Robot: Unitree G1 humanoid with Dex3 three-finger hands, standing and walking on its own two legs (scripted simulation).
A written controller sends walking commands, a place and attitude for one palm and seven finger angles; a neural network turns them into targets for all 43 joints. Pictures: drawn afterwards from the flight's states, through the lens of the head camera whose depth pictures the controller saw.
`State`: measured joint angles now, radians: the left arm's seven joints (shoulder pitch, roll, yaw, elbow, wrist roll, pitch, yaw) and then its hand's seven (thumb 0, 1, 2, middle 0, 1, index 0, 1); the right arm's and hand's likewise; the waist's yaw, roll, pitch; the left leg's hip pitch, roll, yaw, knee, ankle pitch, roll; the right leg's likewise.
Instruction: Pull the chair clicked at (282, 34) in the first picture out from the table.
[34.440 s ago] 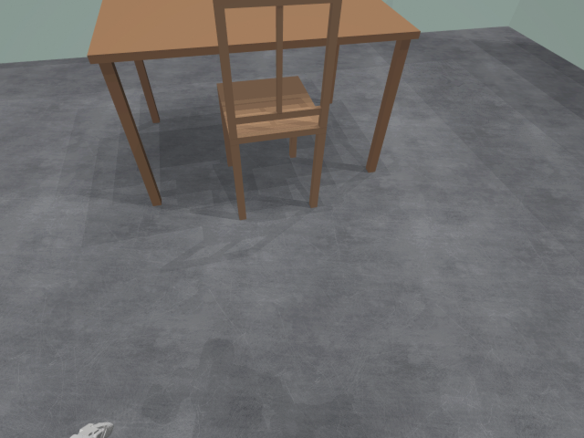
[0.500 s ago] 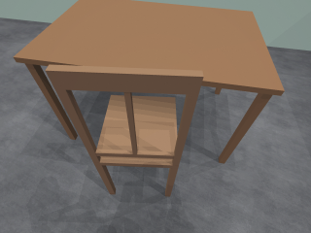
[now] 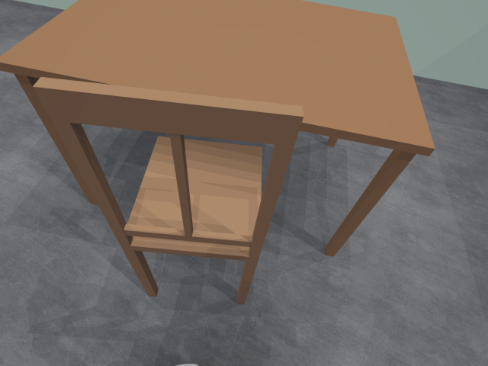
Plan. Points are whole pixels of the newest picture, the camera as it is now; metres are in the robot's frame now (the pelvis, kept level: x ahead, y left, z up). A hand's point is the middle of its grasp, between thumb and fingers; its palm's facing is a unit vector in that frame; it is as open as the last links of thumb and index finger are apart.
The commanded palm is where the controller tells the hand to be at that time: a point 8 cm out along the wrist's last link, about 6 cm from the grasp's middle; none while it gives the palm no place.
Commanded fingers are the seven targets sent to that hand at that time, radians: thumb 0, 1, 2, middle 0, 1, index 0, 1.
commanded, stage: come to a stop and stand still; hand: left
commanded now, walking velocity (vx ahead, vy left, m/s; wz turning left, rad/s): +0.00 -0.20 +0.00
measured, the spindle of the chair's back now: (184, 192) +0.43 +0.16 -0.04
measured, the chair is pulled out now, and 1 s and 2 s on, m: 0.13 0.13 0.13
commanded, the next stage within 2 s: look again from close up in 0.94 s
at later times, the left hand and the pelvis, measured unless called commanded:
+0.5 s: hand out of the picture +0.05 +0.11 -0.15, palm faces +0.00 -0.97 -0.26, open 7.4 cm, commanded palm none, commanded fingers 0.00 0.90 0.90 -0.20 -0.30 -0.20 -0.30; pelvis +0.01 -0.08 +0.01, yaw +1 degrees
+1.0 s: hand out of the picture +0.03 +0.09 -0.15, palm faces +0.04 -0.97 -0.22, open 7.4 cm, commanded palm none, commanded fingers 0.00 0.90 0.90 -0.20 -0.30 -0.20 -0.30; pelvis +0.02 -0.09 +0.02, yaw +1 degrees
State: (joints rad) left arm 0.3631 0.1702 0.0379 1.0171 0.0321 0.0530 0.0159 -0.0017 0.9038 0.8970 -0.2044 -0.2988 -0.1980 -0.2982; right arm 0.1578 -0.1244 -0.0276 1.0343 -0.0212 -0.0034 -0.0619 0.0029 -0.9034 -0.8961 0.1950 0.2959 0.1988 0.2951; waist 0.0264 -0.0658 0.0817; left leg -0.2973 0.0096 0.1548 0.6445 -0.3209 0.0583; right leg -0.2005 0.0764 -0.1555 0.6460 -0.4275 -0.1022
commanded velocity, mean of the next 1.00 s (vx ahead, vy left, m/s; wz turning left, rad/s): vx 0.00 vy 0.00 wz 0.00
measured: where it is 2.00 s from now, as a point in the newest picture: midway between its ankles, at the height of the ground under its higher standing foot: outside the picture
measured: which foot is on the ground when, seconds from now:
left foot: down 0.00-1.00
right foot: down 0.00-0.00, up 0.02-0.26, down 0.28-1.00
